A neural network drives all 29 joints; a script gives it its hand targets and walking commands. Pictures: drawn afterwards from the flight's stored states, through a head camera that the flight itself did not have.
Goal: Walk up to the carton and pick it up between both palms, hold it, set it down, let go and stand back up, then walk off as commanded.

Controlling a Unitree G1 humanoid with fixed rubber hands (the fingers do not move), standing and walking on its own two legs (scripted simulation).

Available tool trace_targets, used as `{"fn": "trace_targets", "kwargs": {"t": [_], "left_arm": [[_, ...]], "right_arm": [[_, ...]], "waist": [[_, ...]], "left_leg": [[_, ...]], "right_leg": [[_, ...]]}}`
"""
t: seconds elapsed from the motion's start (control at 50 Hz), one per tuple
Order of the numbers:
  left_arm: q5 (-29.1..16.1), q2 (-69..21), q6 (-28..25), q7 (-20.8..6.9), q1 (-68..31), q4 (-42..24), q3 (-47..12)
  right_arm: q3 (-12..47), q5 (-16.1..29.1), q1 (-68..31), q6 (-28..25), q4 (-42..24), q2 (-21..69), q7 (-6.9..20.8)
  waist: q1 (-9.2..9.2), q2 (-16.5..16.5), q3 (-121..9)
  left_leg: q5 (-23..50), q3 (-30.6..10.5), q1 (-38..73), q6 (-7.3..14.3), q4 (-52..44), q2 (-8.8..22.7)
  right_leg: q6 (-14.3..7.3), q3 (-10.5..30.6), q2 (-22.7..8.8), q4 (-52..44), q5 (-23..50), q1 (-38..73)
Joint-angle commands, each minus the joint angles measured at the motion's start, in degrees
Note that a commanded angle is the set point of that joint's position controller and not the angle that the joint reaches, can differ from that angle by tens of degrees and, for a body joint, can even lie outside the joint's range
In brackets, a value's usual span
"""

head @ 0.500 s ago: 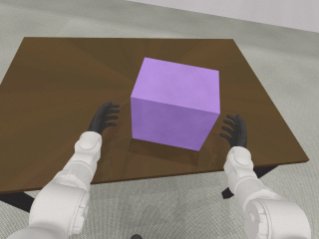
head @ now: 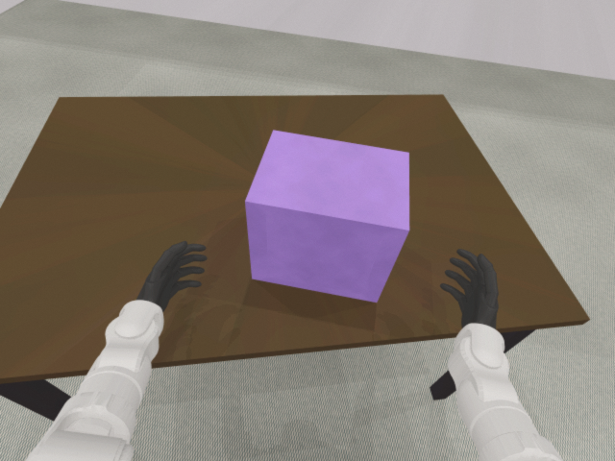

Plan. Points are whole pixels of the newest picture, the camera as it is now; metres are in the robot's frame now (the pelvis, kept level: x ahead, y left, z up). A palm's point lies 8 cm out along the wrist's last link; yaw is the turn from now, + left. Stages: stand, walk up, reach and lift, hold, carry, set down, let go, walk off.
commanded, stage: set down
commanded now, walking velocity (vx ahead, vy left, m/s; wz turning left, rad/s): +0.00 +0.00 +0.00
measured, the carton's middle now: (326, 218) +0.51 -0.06 -0.03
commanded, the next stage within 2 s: none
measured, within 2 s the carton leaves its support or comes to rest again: neither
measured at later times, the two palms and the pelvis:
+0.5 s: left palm (102, 344) +0.29 +0.25 +0.01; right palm (495, 375) +0.21 -0.23 +0.01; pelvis +0.01 -0.01 +0.00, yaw -1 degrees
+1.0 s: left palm (103, 411) +0.21 +0.24 +0.01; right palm (503, 398) +0.18 -0.23 +0.01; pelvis +0.01 -0.02 +0.01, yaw -1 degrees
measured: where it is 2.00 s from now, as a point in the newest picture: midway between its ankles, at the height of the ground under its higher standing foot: outside the picture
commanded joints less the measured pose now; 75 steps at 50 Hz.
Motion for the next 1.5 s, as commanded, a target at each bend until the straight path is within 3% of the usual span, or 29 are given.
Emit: {"fn": "trace_targets", "kwargs": {"t": [0.0,0.04,0.1,0.12,0.2,0.24,0.28,0.3,0.38,0.42,0.46,0.52,0.56,0.64,0.66,0.7,0.72,0.78,0.82,0.88,0.98,1.08,1.12,1.16,1.2,1.26,1.3,1.32,1.48], "left_arm": [[-1.3,8.4,1.7,-1.9,1.4,-23.0,6.4],[-0.5,8.7,2.0,-2.3,6.4,-23.3,8.3],[-2.7,11.1,2.8,-2.7,4.8,-29.5,6.4],[-2.6,9.8,2.9,-2.9,13.9,-32.9,7.1],[-10.7,15.3,1.1,-2.8,-0.8,-31.3,2.6],[-11.2,17.7,0.4,-3.4,8.0,-34.3,5.9],[-11.6,18.5,0.0,-3.6,11.7,-38.4,6.0],[-12.5,20.0,0.0,-3.4,3.7,-37.3,5.1],[-9.0,15.2,2.6,-4.0,17.6,-37.7,3.9],[-8.7,14.5,3.9,-2.6,17.1,-39.4,2.5],[-7.6,13.0,5.2,-2.8,25.9,-40.3,3.3],[-8.0,11.8,6.1,-1.7,31.9,-46.5,2.7],[-7.7,13.0,5.7,-1.3,32.9,-49.5,3.0],[-7.9,13.2,3.1,-0.5,35.0,-52.8,4.9],[-7.5,13.4,2.2,0.1,33.3,-56.7,4.0],[-9.4,14.2,1.9,-0.2,35.7,-54.9,5.6],[-10.0,14.8,0.6,0.2,34.9,-58.5,4.4],[-10.0,14.5,1.0,0.2,37.2,-57.0,5.4],[-11.5,13.9,1.7,-0.8,36.1,-50.9,3.8],[-9.4,12.5,3.7,-1.2,35.4,-47.7,4.5],[-8.7,13.1,5.7,-2.8,37.4,-46.9,6.7],[-6.1,9.7,8.0,-2.0,36.0,-43.8,6.4],[-7.7,14.0,6.6,-1.7,34.9,-50.5,6.3],[-6.2,10.9,7.6,-0.7,35.2,-46.5,7.4],[-6.0,11.9,6.8,-0.3,34.8,-48.9,6.5],[-7.0,11.1,5.8,0.6,36.4,-50.9,5.9],[-7.0,11.3,4.7,0.6,39.5,-50.8,6.3],[-4.9,10.1,5.2,1.3,37.2,-50.6,6.4],[-1.2,6.7,7.3,-0.2,42.3,-43.6,7.9]], "right_arm": [[11.0,2.4,8.7,-0.3,-17.4,-2.4,-2.2],[10.5,3.0,12.0,-1.3,-20.3,-2.4,-2.5],[6.6,0.4,11.6,-0.8,-23.5,-2.5,-4.0],[8.6,0.6,18.9,-1.4,-25.6,-1.3,-4.4],[7.0,-3.0,5.4,3.0,-33.2,-0.1,-4.9],[11.3,-2.2,17.9,2.8,-38.4,0.1,-5.6],[11.9,-1.2,24.1,3.8,-37.4,0.0,-5.8],[11.0,-0.9,17.9,5.7,-36.8,-0.4,-5.9],[12.1,0.5,28.4,8.8,-35.8,-0.6,-5.8],[9.2,1.4,24.0,10.2,-34.4,-0.8,-4.3],[9.5,2.2,30.7,9.0,-38.8,-0.4,-4.1],[8.7,3.7,33.5,8.8,-42.8,-1.5,-2.4],[7.7,2.4,34.2,7.4,-46.3,-1.2,-2.1],[9.1,-0.9,36.7,7.6,-48.9,-0.9,-0.5],[8.1,-0.8,36.3,8.0,-49.0,-0.7,-0.6],[9.3,-2.0,39.2,8.2,-48.7,1.4,-1.0],[7.8,-1.6,37.8,7.8,-50.1,0.6,-1.2],[9.1,-2.1,40.6,9.1,-48.9,1.5,-1.5],[8.8,-3.2,39.1,10.0,-49.5,2.2,-2.2],[8.3,-2.6,37.9,12.3,-45.5,0.8,-2.8],[10.7,-3.5,38.9,14.9,-50.4,1.8,-3.8],[9.4,-3.3,36.6,16.3,-47.9,0.1,-1.8],[9.3,-3.3,36.1,15.8,-54.4,1.3,-2.1],[8.0,-5.2,35.4,17.0,-46.4,-0.4,-0.8],[6.9,-5.3,34.3,16.2,-48.7,-0.2,-0.3],[5.6,-3.9,35.0,15.2,-49.0,0.9,0.6],[6.2,-4.5,37.6,14.6,-50.2,-0.2,0.5],[4.5,-5.4,35.4,14.6,-45.5,-2.0,1.6],[6.0,-4.0,38.9,13.4,-38.3,-3.1,2.3]], "waist": [[7.21,5.1,-14.1],[9.15,6.2,-11.8],[6.56,8.1,-9.9],[7.45,6.6,-5.8],[6.05,3.7,-6.4],[6.83,-4.4,-6.6],[7.74,-3.3,-5.7],[6.90,-0.9,-6.0],[7.91,4.0,-2.0],[8.49,11.1,-1.9],[7.96,8.5,-1.2],[7.72,13.1,-3.7],[8.17,12.1,-3.2],[9.79,8.1,-0.2],[9.73,11.0,-0.5],[9.22,8.6,0.5],[9.13,9.0,-2.7],[9.10,8.8,0.1],[8.37,4.3,1.4],[8.85,5.0,4.7],[9.96,0.8,6.1],[10.15,4.5,8.1],[9.19,2.1,4.0],[10.21,4.3,4.5],[9.86,5.9,2.3],[9.54,7.9,-0.9],[9.79,5.4,-0.6],[10.03,8.9,0.2],[10.65,8.1,2.6]], "left_leg": [[9.0,-6.0,44.6,-4.8,-2.5,1.1],[10.8,-6.0,44.3,-5.0,-2.5,0.8],[8.0,-5.3,41.8,-5.2,-1.4,0.4],[12.2,-5.3,42.2,-4.9,-1.6,0.5],[-9.5,-4.5,29.5,-1.8,-3.2,0.5],[-5.6,-4.4,37.1,-0.4,0.7,-1.4],[-2.7,-4.5,44.4,-1.0,3.0,-1.8],[-5.6,-5.2,41.4,-1.0,3.0,-1.4],[-5.7,-6.5,40.0,-2.1,-2.3,0.2],[-8.3,-8.3,35.6,-2.9,-6.8,2.8],[-6.2,-10.2,40.6,-3.4,-6.9,3.5],[5.4,-11.7,42.7,-5.9,-6.8,4.7],[5.2,-12.4,41.4,-6.7,-6.1,4.6],[4.1,-10.3,38.1,-5.1,-6.1,3.7],[0.3,-11.6,36.4,-5.1,-8.2,4.7],[4.0,-7.8,35.9,-4.3,-5.9,2.8],[1.5,-9.5,35.7,-4.3,-6.2,3.6],[2.0,-6.3,34.4,-3.3,-6.2,2.1],[-4.2,-6.7,33.2,-1.8,-6.0,2.0],[-4.9,-6.1,33.0,-1.6,-6.3,1.1],[-4.9,-4.5,30.9,-0.3,-7.7,0.9],[-6.4,-5.2,32.0,-1.8,-8.0,1.3],[-6.8,-5.5,32.8,-1.0,-7.8,1.5],[-7.7,-5.0,30.2,-1.5,-8.9,2.1],[-7.9,-6.6,30.3,-2.0,-9.6,2.9],[-3.8,-6.8,30.5,-2.5,-9.2,2.8],[0.4,-6.8,32.7,-2.9,-7.9,2.2],[-0.1,-7.3,30.8,-3.7,-8.9,2.9],[11.8,-5.3,37.6,-4.7,-5.1,1.0]], "right_leg": [[-2.8,3.4,1.3,-9.6,5.2,-11.0],[-2.8,3.6,1.6,-10.2,6.9,-9.9],[-4.1,3.9,1.1,-10.4,3.4,-9.1],[-4.0,3.7,1.3,-10.5,7.1,-6.7],[-3.8,5.0,-1.3,-9.2,-8.7,-11.4],[-5.2,6.4,-5.3,-10.8,-6.9,-15.5],[-6.2,6.8,-6.4,-12.1,-6.7,-21.5],[-6.6,7.6,-7.0,-11.8,-10.0,-22.4],[-6.8,5.7,-4.0,-11.9,-6.1,-12.7],[-5.1,4.6,-1.0,-9.6,-6.7,-7.2],[-5.1,4.4,-1.1,-10.5,-3.8,-6.3],[-4.9,3.7,0.9,-10.2,0.6,-4.0],[-4.4,3.7,0.9,-10.1,0.0,-3.1],[-4.9,4.4,0.7,-10.4,-0.8,-2.9],[-4.7,3.9,0.8,-9.4,-1.5,-1.7],[-5.1,5.3,-0.3,-10.2,0.4,-2.2],[-5.0,5.3,0.0,-9.3,-1.2,-1.4],[-5.2,6.1,-1.1,-10.2,-0.8,-0.6],[-5.3,6.5,-1.7,-11.1,-3.3,-2.4],[-5.9,6.9,-1.9,-11.4,-5.5,-3.5],[-4.8,7.3,-1.7,-11.2,-5.8,-0.5],[-5.8,6.6,-1.4,-11.1,-8.4,-4.0],[-5.2,7.4,-2.1,-10.6,-5.2,-2.8],[-5.1,6.9,-0.7,-9.6,-7.6,-0.8],[-4.9,6.0,-0.4,-8.3,-5.3,0.1],[-4.8,6.4,-0.3,-7.9,-1.8,0.9],[-5.0,6.9,-0.3,-9.1,0.5,0.3],[-5.6,5.9,0.7,-7.7,-0.5,1.2],[-5.7,6.7,0.4,-10.6,5.5,-0.8]]}}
